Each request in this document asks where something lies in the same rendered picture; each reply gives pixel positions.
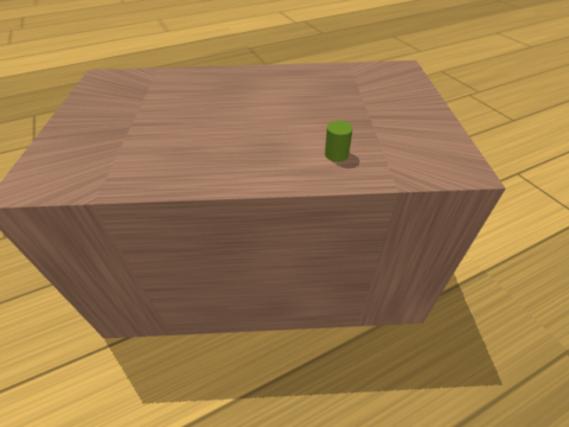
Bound can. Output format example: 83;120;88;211
325;121;353;162

